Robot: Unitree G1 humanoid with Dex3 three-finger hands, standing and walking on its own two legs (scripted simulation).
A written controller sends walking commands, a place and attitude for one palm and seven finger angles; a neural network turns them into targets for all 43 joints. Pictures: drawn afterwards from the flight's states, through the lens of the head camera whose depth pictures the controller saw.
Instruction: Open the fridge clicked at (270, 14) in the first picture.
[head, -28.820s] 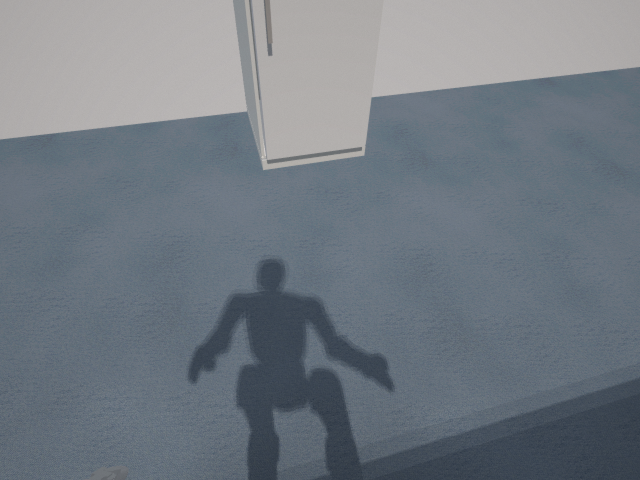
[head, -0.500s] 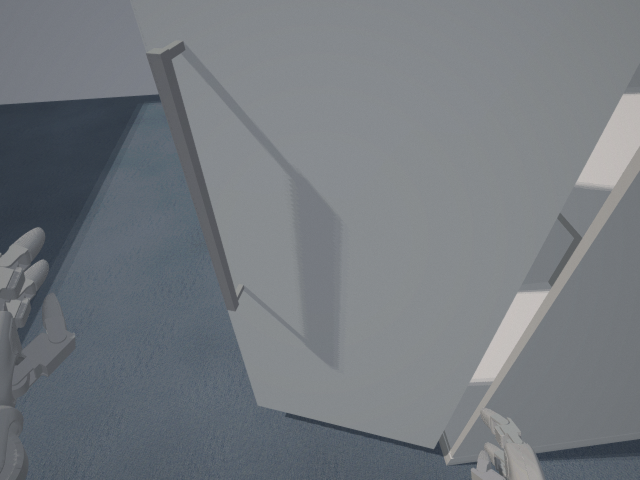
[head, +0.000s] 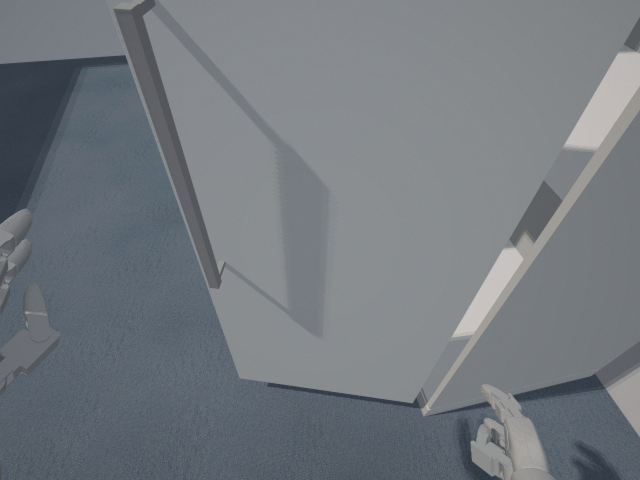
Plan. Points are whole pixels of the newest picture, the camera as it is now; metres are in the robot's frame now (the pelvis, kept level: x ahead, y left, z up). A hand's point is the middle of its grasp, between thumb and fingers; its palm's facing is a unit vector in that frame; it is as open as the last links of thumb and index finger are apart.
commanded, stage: step back with the hand held close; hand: left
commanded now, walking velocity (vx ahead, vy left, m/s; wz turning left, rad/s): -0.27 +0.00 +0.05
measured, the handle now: (190, 181) +0.46 +0.22 +0.12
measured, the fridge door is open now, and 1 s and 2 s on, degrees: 70 70 70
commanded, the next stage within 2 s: stop stepping back and stand still in 0.82 s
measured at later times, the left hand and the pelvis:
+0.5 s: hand out of the picture +0.09 +0.27 +0.17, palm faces +0.53 -0.76 -0.38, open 7.4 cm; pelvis -0.09 +0.00 -0.02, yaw +4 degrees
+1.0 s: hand out of the picture +0.00 +0.28 +0.16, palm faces +0.45 -0.79 -0.41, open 7.4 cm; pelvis -0.21 +0.01 -0.01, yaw +2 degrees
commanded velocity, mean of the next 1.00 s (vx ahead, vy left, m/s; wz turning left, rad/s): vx -0.28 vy -0.01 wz -0.03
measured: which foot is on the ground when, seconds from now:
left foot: down 0.00-0.72, up 0.74-0.92, down 0.94-1.00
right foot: down 0.00-0.54, up 0.56-0.68, down 0.70-0.94, up 0.96-1.00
